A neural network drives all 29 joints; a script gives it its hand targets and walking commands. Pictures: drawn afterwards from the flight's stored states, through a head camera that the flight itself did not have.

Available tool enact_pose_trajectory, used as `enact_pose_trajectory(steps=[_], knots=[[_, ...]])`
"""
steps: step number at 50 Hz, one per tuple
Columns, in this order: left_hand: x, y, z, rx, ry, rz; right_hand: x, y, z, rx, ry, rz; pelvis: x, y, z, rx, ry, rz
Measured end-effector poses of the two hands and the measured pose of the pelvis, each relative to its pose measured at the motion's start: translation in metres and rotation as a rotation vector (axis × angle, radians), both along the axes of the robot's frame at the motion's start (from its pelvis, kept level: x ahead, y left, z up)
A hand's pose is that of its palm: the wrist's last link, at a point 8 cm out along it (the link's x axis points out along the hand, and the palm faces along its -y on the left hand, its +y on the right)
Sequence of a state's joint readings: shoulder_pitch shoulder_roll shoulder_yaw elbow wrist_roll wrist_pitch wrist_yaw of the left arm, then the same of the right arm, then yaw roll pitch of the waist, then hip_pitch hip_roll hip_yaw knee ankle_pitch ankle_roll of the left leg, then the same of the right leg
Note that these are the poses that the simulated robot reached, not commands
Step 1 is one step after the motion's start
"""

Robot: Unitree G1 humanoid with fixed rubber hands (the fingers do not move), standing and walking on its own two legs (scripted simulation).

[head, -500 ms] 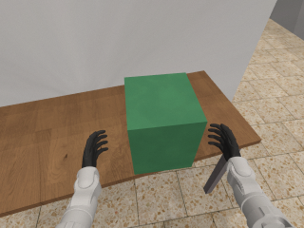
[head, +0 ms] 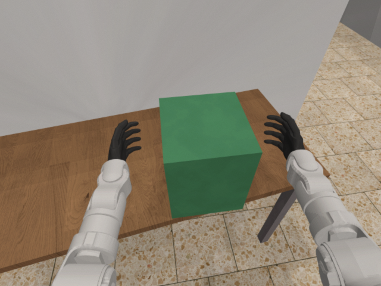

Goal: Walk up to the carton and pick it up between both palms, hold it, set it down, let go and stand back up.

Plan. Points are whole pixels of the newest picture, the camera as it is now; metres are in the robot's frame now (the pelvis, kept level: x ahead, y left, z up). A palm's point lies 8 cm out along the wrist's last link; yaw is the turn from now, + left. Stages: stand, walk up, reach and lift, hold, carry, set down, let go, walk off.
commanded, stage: reach and lift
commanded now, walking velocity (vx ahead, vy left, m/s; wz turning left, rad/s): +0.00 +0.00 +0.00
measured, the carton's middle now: (202, 156) +0.43 +0.00 -0.01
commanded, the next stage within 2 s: none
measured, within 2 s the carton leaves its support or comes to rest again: neither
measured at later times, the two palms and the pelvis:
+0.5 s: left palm (114, 117) +0.42 +0.19 +0.15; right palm (288, 108) +0.44 -0.19 +0.15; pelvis -0.01 -0.01 +0.00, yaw +2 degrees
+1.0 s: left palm (117, 117) +0.43 +0.20 +0.13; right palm (283, 107) +0.46 -0.18 +0.14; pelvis -0.01 +0.00 +0.00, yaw +2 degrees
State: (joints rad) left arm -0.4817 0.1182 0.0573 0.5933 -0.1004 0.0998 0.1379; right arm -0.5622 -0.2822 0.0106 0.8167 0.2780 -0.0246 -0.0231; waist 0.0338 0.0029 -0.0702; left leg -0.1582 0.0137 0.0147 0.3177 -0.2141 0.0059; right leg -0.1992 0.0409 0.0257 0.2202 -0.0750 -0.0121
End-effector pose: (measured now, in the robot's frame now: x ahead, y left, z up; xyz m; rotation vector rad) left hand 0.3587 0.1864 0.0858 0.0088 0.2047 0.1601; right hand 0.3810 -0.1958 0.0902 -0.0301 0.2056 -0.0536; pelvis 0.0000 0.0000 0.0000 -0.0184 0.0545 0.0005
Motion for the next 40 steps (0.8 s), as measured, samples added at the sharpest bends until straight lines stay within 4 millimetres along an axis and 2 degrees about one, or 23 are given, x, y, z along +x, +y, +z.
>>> enact_pose_trajectory(steps=[25,35,40], knots=[[0.058,0.008,0.063,-0.010,0.009,0.018,0.063,0.009,0.060,0.005,0.030,0.001,-0.007,-0.007,-0.003,0.003,0.134,0.026],[0.076,0.011,0.086,-0.008,0.003,0.020,0.079,0.010,0.083,0.009,0.030,-0.006,-0.007,-0.007,-0.004,0.002,0.181,0.035],[0.083,0.009,0.090,-0.006,0.000,0.017,0.083,0.010,0.089,0.009,0.034,-0.009,-0.008,-0.007,-0.004,0.000,0.194,0.037]])
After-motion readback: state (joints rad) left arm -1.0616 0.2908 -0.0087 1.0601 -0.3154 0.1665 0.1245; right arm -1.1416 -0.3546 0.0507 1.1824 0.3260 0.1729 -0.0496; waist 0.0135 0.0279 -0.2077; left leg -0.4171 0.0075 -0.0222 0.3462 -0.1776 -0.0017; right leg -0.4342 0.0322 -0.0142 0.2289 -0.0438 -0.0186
